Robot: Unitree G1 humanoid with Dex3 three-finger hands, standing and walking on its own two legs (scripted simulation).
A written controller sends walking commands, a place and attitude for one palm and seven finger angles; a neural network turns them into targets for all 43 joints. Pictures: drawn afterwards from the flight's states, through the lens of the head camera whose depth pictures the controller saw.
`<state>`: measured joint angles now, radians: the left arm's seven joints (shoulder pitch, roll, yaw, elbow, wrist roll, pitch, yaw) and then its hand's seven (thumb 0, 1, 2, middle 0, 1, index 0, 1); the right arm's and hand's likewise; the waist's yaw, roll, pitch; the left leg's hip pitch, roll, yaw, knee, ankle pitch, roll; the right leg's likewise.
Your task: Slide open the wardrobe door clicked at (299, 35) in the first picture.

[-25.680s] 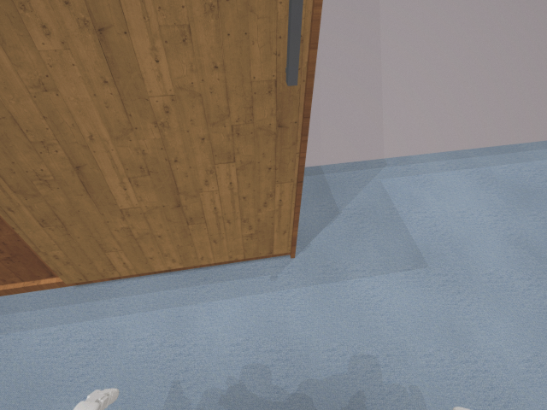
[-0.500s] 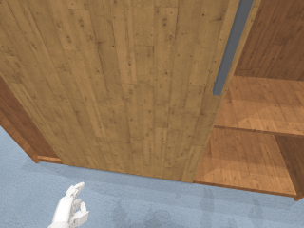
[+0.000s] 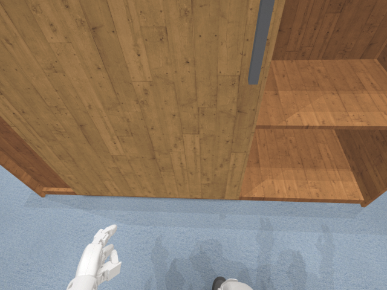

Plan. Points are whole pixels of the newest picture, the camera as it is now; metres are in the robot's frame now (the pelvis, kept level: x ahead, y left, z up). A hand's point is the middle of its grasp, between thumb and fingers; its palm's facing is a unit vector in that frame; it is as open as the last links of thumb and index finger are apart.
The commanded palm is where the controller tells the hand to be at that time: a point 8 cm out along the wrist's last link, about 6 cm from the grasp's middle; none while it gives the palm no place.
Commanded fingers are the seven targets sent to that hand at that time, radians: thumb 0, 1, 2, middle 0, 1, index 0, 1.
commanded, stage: step back with the hand held close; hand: right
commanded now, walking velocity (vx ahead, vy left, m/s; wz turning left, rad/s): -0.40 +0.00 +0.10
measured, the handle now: (262, 15) +0.60 -0.15 +0.25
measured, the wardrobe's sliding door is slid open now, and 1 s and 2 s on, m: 0.66 0.66 0.66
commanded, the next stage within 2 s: stop stepping back and stand still in 0.04 s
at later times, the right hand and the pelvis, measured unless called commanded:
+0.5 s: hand out of the picture +0.16 -0.33 +0.20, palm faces +0.32 +0.87 -0.37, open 7.4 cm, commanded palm +0.08 -0.38 +0.19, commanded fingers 0.00 -0.90 -0.90 0.20 0.30 0.20 0.30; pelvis -0.07 -0.08 +0.02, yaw +2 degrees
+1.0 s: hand out of the picture +0.13 -0.38 +0.19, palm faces +0.11 +0.83 -0.54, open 7.4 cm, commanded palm +0.08 -0.43 +0.19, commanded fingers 0.00 -0.90 -0.90 0.20 0.30 0.20 0.30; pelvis -0.10 -0.16 +0.03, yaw +9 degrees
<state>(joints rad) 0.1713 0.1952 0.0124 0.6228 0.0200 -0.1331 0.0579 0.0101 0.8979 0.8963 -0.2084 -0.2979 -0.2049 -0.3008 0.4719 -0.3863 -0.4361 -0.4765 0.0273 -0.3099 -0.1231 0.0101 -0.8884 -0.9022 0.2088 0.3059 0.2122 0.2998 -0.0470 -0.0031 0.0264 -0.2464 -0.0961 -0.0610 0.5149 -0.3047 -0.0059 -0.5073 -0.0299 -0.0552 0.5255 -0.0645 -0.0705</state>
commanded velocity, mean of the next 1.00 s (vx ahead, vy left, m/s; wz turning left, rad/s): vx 0.00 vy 0.15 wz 0.01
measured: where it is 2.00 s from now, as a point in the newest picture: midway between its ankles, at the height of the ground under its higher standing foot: outside the picture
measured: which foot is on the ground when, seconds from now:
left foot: down 0.00-0.30, up 0.32-0.52, down 0.54-0.64, up 0.66-1.00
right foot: down 0.00-0.46, up 0.48-0.62, down 0.64-1.00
